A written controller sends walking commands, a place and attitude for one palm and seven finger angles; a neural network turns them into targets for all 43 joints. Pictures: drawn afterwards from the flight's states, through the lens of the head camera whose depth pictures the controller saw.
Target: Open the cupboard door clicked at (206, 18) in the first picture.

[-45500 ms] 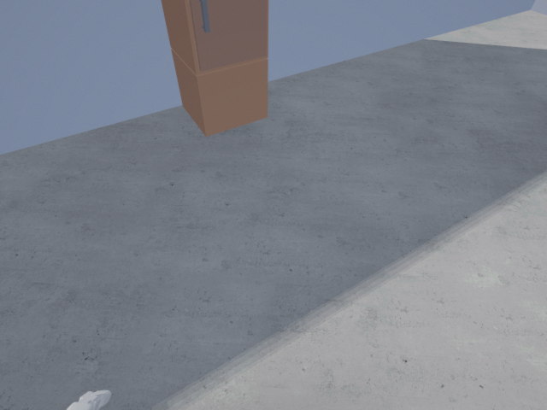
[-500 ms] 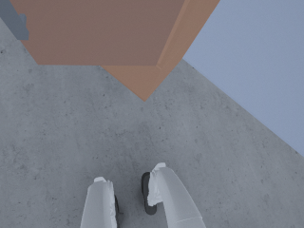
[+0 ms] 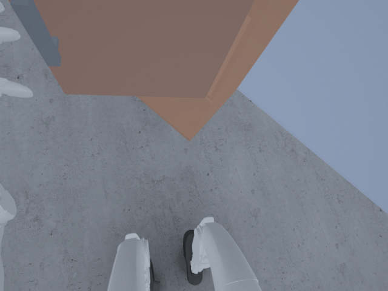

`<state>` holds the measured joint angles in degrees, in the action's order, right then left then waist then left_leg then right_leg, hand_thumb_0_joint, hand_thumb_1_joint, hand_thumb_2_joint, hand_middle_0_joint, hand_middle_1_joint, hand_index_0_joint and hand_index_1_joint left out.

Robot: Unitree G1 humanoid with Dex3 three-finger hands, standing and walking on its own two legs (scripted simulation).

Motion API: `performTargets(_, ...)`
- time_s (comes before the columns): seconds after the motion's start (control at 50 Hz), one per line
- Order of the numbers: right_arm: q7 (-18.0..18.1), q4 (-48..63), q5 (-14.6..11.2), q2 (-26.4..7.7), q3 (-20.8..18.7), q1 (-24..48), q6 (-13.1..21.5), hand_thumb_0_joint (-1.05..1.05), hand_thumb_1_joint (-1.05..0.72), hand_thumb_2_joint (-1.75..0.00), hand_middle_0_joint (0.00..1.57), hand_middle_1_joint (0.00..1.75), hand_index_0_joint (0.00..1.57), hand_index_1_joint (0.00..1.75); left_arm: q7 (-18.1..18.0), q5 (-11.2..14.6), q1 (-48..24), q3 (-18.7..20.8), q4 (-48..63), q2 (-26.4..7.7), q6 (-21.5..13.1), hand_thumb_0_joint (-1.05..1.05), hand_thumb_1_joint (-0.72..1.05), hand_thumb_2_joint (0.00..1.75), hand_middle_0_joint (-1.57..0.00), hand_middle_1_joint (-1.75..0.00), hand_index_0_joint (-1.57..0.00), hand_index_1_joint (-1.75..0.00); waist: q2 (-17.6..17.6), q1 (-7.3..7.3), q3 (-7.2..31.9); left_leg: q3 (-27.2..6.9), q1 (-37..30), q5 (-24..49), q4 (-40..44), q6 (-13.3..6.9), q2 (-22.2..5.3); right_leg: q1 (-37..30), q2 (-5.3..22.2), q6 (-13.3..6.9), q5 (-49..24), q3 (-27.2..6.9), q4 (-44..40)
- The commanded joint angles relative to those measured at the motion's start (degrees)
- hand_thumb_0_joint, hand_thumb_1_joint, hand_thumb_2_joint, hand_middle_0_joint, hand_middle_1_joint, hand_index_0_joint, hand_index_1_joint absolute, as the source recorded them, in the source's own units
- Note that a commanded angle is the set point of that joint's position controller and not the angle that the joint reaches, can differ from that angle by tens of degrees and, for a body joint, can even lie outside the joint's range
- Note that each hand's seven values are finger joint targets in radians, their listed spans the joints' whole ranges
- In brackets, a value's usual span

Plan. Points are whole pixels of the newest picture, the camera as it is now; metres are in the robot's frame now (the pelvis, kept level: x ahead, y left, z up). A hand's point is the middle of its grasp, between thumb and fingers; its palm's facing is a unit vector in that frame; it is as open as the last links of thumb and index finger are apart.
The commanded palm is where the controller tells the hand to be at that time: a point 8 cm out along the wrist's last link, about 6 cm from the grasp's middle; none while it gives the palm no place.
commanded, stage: move the hooked fingers beside the handle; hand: left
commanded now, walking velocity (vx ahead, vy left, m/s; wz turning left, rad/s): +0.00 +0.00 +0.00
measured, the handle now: (41, 25) +0.58 +0.23 +0.05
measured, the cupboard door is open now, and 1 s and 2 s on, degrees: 44 44 44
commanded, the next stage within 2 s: slide the fingers in behind the handle in 0.04 s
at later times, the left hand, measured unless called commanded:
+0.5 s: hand (17, 59) +0.52 +0.26 +0.04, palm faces -0.01 -1.00 -0.02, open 14.0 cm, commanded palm +0.51 +0.28 +0.04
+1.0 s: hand (37, 57) +0.53 +0.23 +0.04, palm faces -0.01 -1.00 -0.03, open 14.0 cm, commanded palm +0.51 +0.25 +0.04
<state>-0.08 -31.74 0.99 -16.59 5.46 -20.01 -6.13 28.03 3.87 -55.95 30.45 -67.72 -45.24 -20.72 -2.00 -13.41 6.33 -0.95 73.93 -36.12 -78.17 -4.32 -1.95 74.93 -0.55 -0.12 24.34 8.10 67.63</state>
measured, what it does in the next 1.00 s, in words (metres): stands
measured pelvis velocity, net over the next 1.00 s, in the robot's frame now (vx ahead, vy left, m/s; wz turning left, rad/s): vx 0.00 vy -0.01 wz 0.01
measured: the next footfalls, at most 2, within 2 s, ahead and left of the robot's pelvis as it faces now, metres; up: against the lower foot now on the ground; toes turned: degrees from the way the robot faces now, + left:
none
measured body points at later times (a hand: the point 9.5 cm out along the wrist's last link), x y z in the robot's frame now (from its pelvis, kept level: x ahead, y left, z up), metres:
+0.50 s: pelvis -0.01 -0.01 +0.00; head +0.19 +0.04 +0.40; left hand +0.51 +0.31 +0.04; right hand +0.02 -0.28 -0.09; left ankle -0.01 +0.06 -0.61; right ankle +0.06 -0.13 -0.61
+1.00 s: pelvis +0.00 -0.01 +0.00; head +0.19 +0.03 +0.40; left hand +0.52 +0.29 +0.04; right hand +0.01 -0.28 -0.10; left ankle -0.01 +0.06 -0.61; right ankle +0.06 -0.13 -0.61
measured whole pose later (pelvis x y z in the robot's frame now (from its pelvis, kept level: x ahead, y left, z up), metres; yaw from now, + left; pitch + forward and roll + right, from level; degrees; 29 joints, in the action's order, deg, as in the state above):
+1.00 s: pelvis +0.00 -0.01 +0.00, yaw +0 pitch +31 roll -6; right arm -0.6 -32.7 0.7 -16.3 4.8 -20.2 -5.4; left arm 22.9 4.2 -54.9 27.3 -67.1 -39.4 -22.1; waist -2.2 -12.9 6.7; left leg -0.1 73.3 -35.7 -77.7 -3.5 -2.0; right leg 75.5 -0.7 -1.1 24.5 7.2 68.8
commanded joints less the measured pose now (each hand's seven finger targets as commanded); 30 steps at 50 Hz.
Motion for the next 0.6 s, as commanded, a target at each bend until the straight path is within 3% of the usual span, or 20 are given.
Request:
performTargets(0.0,0.9,1.2,0.4,-13.0,-4.4,-12.9,0.2,0.0,-0.9,-0.9,0.2,0.3,0.2,0.3,0.1,1.0,-19.9,3.6,11.9,-20.0,-3.2,0.0,-0.5,0.3,-0.3,-1.2,-0.3,-1.2,-15.9,0.7,33.8,-8.1,-30.1,42.9,9.7,5.3,-1.4,-14.0,-2.2,-1.4,-13.7,-3.1,-3.2)
performTargets(0.04,0.9,1.5,0.3,-12.8,-4.2,-12.4,0.2,0.0,-0.9,-0.9,0.2,0.3,0.2,0.3,0.5,1.2,-19.9,4.2,12.2,-21.1,-3.4,0.0,-0.5,0.3,-0.3,-1.2,-0.3,-1.2,-15.5,1.07,33.8,-7.4,-28.0,40.7,9.5,4.7,-1.1,-15.9,-2.3,-1.4,-14.0,-3.6,-3.3)
performTargets(0.08,1.0,1.4,0.2,-12.8,-4.3,-12.2,0.4,0.0,-0.9,-0.9,0.2,0.3,0.2,0.3,0.8,1.7,-21.2,3.9,12.3,-20.6,-3.8,0.0,-0.5,0.3,-0.3,-1.2,-0.3,-1.2,-14.5,0.17,33.3,-7.4,-27.1,38.8,9.3,4.3,-1.1,-15.4,-2.3,-1.4,-13.7,-3.7,-3.3)
performTargets(0.14,1.0,1.0,0.2,-12.9,-4.2,-12.4,0.7,0.0,-0.9,-0.9,0.2,0.3,0.2,0.3,1.4,2.2,-21.6,3.7,12.3,-20.2,-4.1,0.0,-0.5,0.3,-0.3,-1.2,-0.3,-1.2,-15.2,0.17,34.3,-7.3,-26.8,38.0,9.1,4.1,-1.0,-15.7,-2.4,-1.3,-13.5,-3.8,-3.3)
performTargets(0.16,1.0,0.8,0.1,-12.8,-4.4,-12.3,0.7,0.0,-0.9,-0.9,0.2,0.3,0.2,0.3,1.7,2.4,-21.8,3.0,12.7,-19.1,-4.2,0.0,-0.5,0.3,-0.3,-1.2,-0.3,-1.2,-14.5,-0.14,34.9,-7.0,-26.7,37.4,8.8,3.8,-0.9,-16.1,-2.4,-1.2,-13.9,-4.0,-3.4)
performTargets(0.2,0.8,0.4,0.1,-12.8,-4.5,-12.6,0.6,0.0,-0.9,-0.9,0.2,0.3,0.2,0.3,2.4,2.6,-21.1,0.9,14.1,-16.6,-4.2,0.0,-0.5,0.3,-0.3,-1.2,-0.3,-1.2,-17.2,0.16,36.1,-8.0,-30.8,41.0,9.3,4.6,-1.4,-13.9,-2.3,-1.4,-13.5,-3.5,-3.4)
performTargets(0.3,0.8,0.0,-0.1,-12.7,-4.9,-12.6,0.5,0.0,-0.9,-0.9,0.2,0.3,0.2,0.3,2.2,3.4,-20.1,-1.8,12.3,-11.5,-2.3,0.0,-0.5,0.3,-0.3,-1.2,-0.3,-1.2,-15.7,-0.38,32.9,-8.0,-30.8,39.1,9.9,4.6,-1.3,-11.5,-2.2,-1.2,-12.0,-3.3,-4.4)
performTargets(0.36,1.1,0.3,-0.1,-12.6,-4.4,-12.2,0.6,0.0,-0.9,-0.9,0.2,0.3,0.2,0.3,0.2,2.9,-21.9,0.9,11.2,-15.3,-2.1,0.0,-0.5,0.3,-0.3,-1.2,-0.3,-1.2,-12.4,-0.18,31.0,-6.7,-24.3,32.6,10.1,3.4,-0.6,-15.4,-2.2,-1.3,-11.7,-3.8,-4.2)
performTargets(0.44,0.8,0.5,0.3,-12.2,-4.4,-11.9,1.1,0.0,-0.9,-0.9,0.2,0.3,0.2,0.3,-2.4,1.6,-23.5,1.8,14.2,-17.0,-4.7,0.0,-0.5,0.3,-0.3,-1.2,-0.3,-1.2,-15.4,0.59,33.4,-6.4,-25.5,33.2,9.8,3.9,-0.3,-16.4,-2.1,-1.6,-12.1,-4.3,-3.7)
performTargets(0.48,0.6,0.9,0.3,-12.0,-4.6,-11.8,1.2,0.0,-0.9,-0.9,0.2,0.3,0.2,0.3,-2.9,1.5,-22.3,2.1,16.1,-16.9,-6.0,0.0,-0.5,0.3,-0.3,-1.2,-0.3,-1.2,-16.2,1.02,35.5,-6.6,-27.6,36.3,9.6,4.1,-0.6,-16.6,-2.2,-1.8,-13.5,-4.4,-3.2)
performTargets(0.5,0.4,0.6,0.3,-12.0,-4.6,-11.8,1.1,0.0,-0.9,-0.9,0.2,0.3,0.2,0.3,-2.8,1.3,-21.8,0.7,15.4,-15.1,-6.0,0.0,-0.5,0.3,-0.3,-1.2,-0.3,-1.2,-16.8,0.79,35.7,-6.8,-28.8,37.1,9.8,4.4,-0.7,-15.9,-2.2,-1.6,-13.2,-4.3,-3.4)
performTargets(0.52,0.3,0.4,0.2,-11.9,-4.6,-11.4,1.1,0.0,-0.9,-0.9,0.2,0.3,0.2,0.3,-2.8,1.5,-21.9,-0.3,13.6,-13.4,-5.6,0.0,-0.5,0.3,-0.3,-1.2,-0.3,-1.2,-16.0,0.17,33.6,-6.5,-27.5,35.4,9.6,4.1,-0.6,-15.1,-2.2,-1.5,-12.7,-4.3,-3.8)
performTargets(0.54,0.4,0.4,0.2,-12.2,-4.5,-11.5,1.0,0.0,-0.9,-0.9,0.2,0.3,0.2,0.3,-2.9,1.6,-21.4,0.5,12.8,-14.4,-5.3,0.0,-0.5,0.3,-0.3,-1.2,-0.3,-1.2,-14.8,0.24,32.3,-6.4,-26.1,34.0,9.8,4.0,-0.6,-15.9,-2.1,-1.5,-12.3,-4.2,-3.8)
performTargets(0.58,0.4,1.0,0.0,-12.0,-4.5,-11.5,0.9,0.0,-0.9,-0.9,0.2,0.3,0.2,0.3,-2.6,1.8,-20.7,-0.2,11.7,-13.0,-4.5,0.0,-0.5,0.3,-0.3,-1.2,-0.3,-1.2,-14.0,0.25,31.9,-6.1,-24.8,32.4,10.2,3.3,-0.4,-16.6,-2.1,-1.5,-12.3,-4.4,-3.9)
